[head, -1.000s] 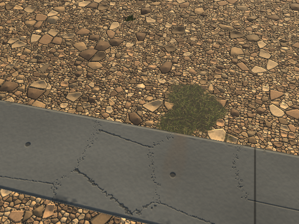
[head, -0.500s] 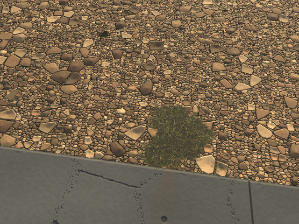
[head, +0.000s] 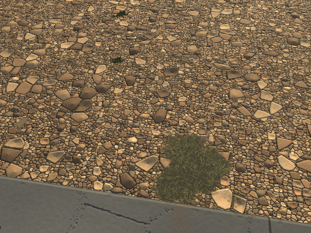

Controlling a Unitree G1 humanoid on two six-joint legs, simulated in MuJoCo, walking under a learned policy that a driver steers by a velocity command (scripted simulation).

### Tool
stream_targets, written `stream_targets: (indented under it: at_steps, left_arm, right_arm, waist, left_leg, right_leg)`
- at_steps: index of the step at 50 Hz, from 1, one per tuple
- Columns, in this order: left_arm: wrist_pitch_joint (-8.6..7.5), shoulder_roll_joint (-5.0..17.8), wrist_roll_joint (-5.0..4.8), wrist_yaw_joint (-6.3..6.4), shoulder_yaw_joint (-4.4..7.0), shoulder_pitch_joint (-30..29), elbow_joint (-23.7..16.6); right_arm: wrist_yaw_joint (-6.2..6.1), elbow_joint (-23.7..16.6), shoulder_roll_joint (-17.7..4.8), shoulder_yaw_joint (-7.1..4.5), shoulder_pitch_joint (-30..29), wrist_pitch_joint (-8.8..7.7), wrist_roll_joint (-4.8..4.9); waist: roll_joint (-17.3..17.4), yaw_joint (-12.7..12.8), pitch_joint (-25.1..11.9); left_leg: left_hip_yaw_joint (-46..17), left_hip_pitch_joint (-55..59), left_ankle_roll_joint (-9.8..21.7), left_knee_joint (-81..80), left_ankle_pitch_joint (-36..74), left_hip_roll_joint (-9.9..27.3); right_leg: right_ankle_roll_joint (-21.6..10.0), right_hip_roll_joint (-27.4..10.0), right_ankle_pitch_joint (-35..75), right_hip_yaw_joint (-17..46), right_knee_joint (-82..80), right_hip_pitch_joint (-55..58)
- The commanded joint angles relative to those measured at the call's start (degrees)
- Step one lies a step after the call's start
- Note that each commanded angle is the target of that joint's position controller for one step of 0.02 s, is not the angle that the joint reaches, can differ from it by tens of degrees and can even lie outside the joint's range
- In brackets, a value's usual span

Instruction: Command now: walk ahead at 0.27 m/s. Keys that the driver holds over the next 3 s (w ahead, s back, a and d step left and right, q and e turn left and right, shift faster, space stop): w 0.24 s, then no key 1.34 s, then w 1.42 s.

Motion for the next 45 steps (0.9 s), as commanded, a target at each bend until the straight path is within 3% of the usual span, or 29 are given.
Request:
stream_targets:
  at_steps: [1,2,4,8,10,11,12,13,14,15,16,18,19,21,24,27,30,31,32,33,34,35,36,38,39,41,45]
  left_arm:
    - [-1.92,2.22,0.99,-0.96,0.31,-8.8,-6.52]
    - [-2.45,3.66,1.68,-1.16,0.71,-9.83,-7.47]
    - [-3.2,5.33,1.27,-1.59,1.55,-10.29,-8.65]
    - [-3.65,3.91,0.19,-2.49,2.01,-9.24,-9.94]
    - [-3.56,3.11,-0.16,-2.41,2.52,0.33,-6.92]
    - [-3.56,5.48,0.02,-1.96,3.76,8.62,-4.03]
    - [-3.78,11.3,1.17,-1.11,5.41,18.26,-2.5]
    - [-3.43,15.49,1.45,-0.9,5.61,20.92,-2.45]
    - [-2.68,13.44,0.44,-0.57,4.77,13.32,-3.42]
    - [-2.83,11.31,0.48,-0.6,4.06,7.05,-5.36]
    - [-3.35,9.34,0.46,-0.84,3.28,3.77,-6.02]
    - [-4.09,5.85,0.6,-0.66,1.77,1.54,-6.13]
    - [-4.37,5.41,0.83,-0.53,1.31,2.39,-5.65]
    - [-4.65,6.05,1.18,-0.23,0.74,4.06,-4.74]
    - [-4.39,5.98,1.13,0.33,-0.32,3.6,-4.72]
    - [-3.81,5.77,0.88,0.59,-0.89,5.73,-3.75]
    - [-3.01,5.3,0.61,0.79,-1.32,4.63,-3.62]
    - [-2.75,5.22,0.38,0.92,-1.4,3.81,-3.64]
    - [-2.72,4.77,0.6,1.01,-1.49,5.02,-3.44]
    - [-2.71,4.19,0.7,1.17,-1.47,6.83,-3.71]
    - [-1.69,-0.1,-0.57,1.08,-2.08,14.15,-1.58]
    - [-0.85,2.18,-0.03,1.47,-1.65,12.77,-0.71]
    - [-0.52,2.88,0.24,1.44,-1.36,10.8,-0.87]
    - [-0.33,3.53,0.37,1.12,-1.07,7.92,-0.93]
    - [-0.41,2.8,0.36,1.01,-1.31,7.69,-0.88]
    - [-0.67,2.24,0.16,1.19,-1.61,7.41,-0.39]
    - [-0.49,2.27,0.12,1.62,-1.76,6.5,0.43]
  right_arm:
    - [-0.2,1.14,-8.64,-2.25,10.04,-0.91,0.01]
    - [-0.2,1.12,-8.97,-2.57,9.78,-1.22,-0.32]
    - [0.0,1.38,-8.12,-2.65,10.55,-1.94,-0.9]
    - [0.4,0.53,-8.61,-2.88,7.58,-2.61,-0.68]
    - [0.78,-0.43,-9.14,-2.89,3.91,-2.84,-0.06]
    - [1.05,-0.45,-8.99,-2.71,4.04,-3.21,-0.2]
    - [1.44,-2.13,-7.26,-2.03,2.99,-3.53,-0.15]
    - [1.65,-3.82,-3.05,-1.45,5.63,-3.51,0.35]
    - [1.66,-4.78,-5.61,-2.32,2.38,-2.95,-0.58]
    - [1.88,-5.53,-5.15,-2.36,-0.01,-2.89,-0.53]
    - [1.85,-5.27,-3.88,-2.22,0.11,-2.89,-0.41]
    - [1.77,-4.28,-3.0,-2.34,3.34,-1.65,-0.96]
    - [1.81,-4.21,-3.12,-2.52,3.86,-0.98,-0.85]
    - [1.7,-4.95,-3.38,-2.72,2.32,0.1,-0.36]
    - [1.27,-6.35,-2.14,-1.99,-3.36,0.79,0.06]
    - [0.79,-6.61,-2.51,-1.56,-6.56,1.17,0.48]
    - [0.42,-5.85,-2.74,-1.32,-7.05,1.1,0.25]
    - [0.31,-5.21,-2.58,-1.17,-6.02,0.84,-0.02]
    - [0.07,-4.67,-4.53,-1.43,-4.62,0.31,-0.41]
    - [-0.07,-4.36,-7.53,-1.9,-2.04,-0.46,-0.89]
    - [-0.2,-3.69,-7.16,-1.46,-4.1,-0.24,0.23]
    - [0.13,-3.92,-3.95,-0.78,-5.47,-0.01,0.29]
    - [0.35,-4.2,-3.24,-0.6,-7.58,0.11,0.24]
    - [-0.04,-4.0,-3.52,-0.74,-7.5,0.37,0.38]
    - [-0.24,-3.32,-3.73,-0.82,-6.58,0.34,0.77]
    - [-0.29,-2.61,-3.8,-0.86,-5.67,0.27,1.1]
    - [-0.27,-1.55,-3.69,-0.73,-4.77,0.48,0.76]
  waist:
    - [8.77,-3.92,14.11]
    - [7.84,-3.85,14.75]
    - [4.61,-3.3,13.25]
    - [4.52,-0.79,11.2]
    - [3.9,4.43,8.26]
    - [1.06,7.86,4.38]
    - [-8.23,12.05,-1.22]
    - [-17.12,9.91,-4.92]
    - [-8.4,5.94,0.56]
    - [-3.35,3.83,4.34]
    - [-0.2,1.93,5.26]
    - [-2.32,-1.1,3.56]
    - [-3.3,-1.62,2.83]
    - [-4.48,-2.53,2.3]
    - [-5.93,-2.14,2.39]
    - [-7.48,-0.37,0.78]
    - [-5.86,-0.45,1.94]
    - [-4.24,-1.41,2.48]
    - [-1.37,-1.47,2.14]
    - [2.07,-0.3,0.51]
    - [9.22,3.22,-0.03]
    - [7.9,2.1,1.53]
    - [5.93,2.33,4.0]
    - [2.78,1.5,4.15]
    - [2.15,1.37,3.27]
    - [0.69,1.03,2.07]
    - [-0.85,0.66,2.53]
  left_leg:
    - [-23.43,1.14,10.19,-19.02,-16.8,18.66]
    - [-24.7,2.09,11.43,-18.98,-10.76,21.2]
    - [-22.52,7.05,11.6,-17.67,1.09,21.41]
    - [-12.85,2.31,7.94,-14.48,13.29,16.58]
    - [-6.24,-9.18,5.06,-6.15,24.47,12.14]
    - [-2.84,-14.24,3.4,4.51,30.86,9.3]
    - [1.95,-22.45,0.54,23.28,23.19,4.83]
    - [1.8,-31.67,-0.99,42.43,-9.1,-3.32]
    - [-5.04,-33.03,0.08,48.09,-6.98,0.71]
    - [-5.03,-33.0,0.52,49.36,-2.58,2.73]
    - [-4.99,-30.39,0.44,46.61,0.57,4.28]
    - [-3.76,-23.75,-0.52,41.24,2.01,5.27]
    - [-2.79,-21.99,-0.89,39.87,2.69,4.32]
    - [-2.06,-21.47,-1.56,34.44,4.59,3.38]
    - [-0.72,-18.7,-2.1,21.15,7.96,2.54]
    - [0.31,-14.58,-2.05,14.08,10.82,1.62]
    - [0.07,-9.7,-1.42,6.46,11.17,1.72]
    - [-0.41,-6.07,-1.21,0.2,15.07,2.14]
    - [-4.4,-1.51,-1.11,-3.93,22.38,5.38]
    - [-10.67,2.91,-0.39,-4.17,35.63,11.71]
    - [-13.65,-0.1,5.3,-3.41,39.72,15.53]
    - [-15.04,-4.02,5.57,-5.08,33.83,15.0]
    - [-13.03,-6.73,3.85,-5.65,28.37,12.17]
    - [-9.76,-7.73,1.51,-5.67,25.55,8.67]
    - [-8.77,-6.54,1.02,-5.36,26.15,7.85]
    - [-8.35,-4.13,0.82,-4.93,27.95,7.57]
    - [-8.19,-3.81,0.75,-5.21,27.57,7.55]
  right_leg:
    - [-0.36,-1.8,-3.73,-0.67,5.88,-20.07]
    - [-0.24,-3.77,-3.26,-0.46,9.15,-22.11]
    - [0.13,-5.19,-5.48,0.71,13.07,-25.4]
    - [0.58,-3.75,-0.17,-1.9,8.23,-14.92]
    - [-0.15,0.72,5.11,-5.41,1.9,5.44]
    - [-1.16,1.18,4.95,-3.84,-0.06,17.12]
    - [-4.4,-11.27,-5.37,12.54,-7.52,26.67]
    - [-11.02,-26.22,-6.39,40.45,-20.53,27.75]
    - [-11.66,-26.2,-1.79,39.55,-20.51,19.2]
    - [-11.15,-24.92,7.13,31.3,-18.24,13.33]
    - [-9.41,-21.95,18.42,23.58,-18.0,9.0]
    - [-6.43,-17.53,32.24,13.37,-17.76,4.57]
    - [-6.16,-16.59,39.14,10.51,-16.93,3.9]
    - [-6.17,-15.37,47.53,6.85,-15.71,4.07]
    - [-5.3,-13.74,50.89,3.3,-14.07,3.56]
    - [-5.31,-14.25,49.0,3.73,-12.37,4.62]
    - [-5.02,-14.93,36.09,6.36,-10.86,3.21]
    - [-3.72,-14.15,29.12,6.83,-9.62,1.86]
    - [-1.67,-12.56,21.62,7.06,-8.09,0.13]
    - [-0.05,-9.57,11.38,5.43,-4.72,-1.82]
    - [1.05,-5.69,-1.53,2.93,-6.03,-0.49]
    - [1.66,-5.51,-2.46,2.88,-7.74,2.61]
    - [1.82,-5.53,0.31,3.91,-9.56,3.61]
    - [1.87,-6.78,6.06,4.92,-11.22,6.14]
    - [1.78,-7.44,8.02,5.2,-11.67,6.73]
    - [1.92,-7.97,9.73,5.24,-12.31,6.98]
    - [2.1,-8.3,10.03,5.18,-13.2,7.5]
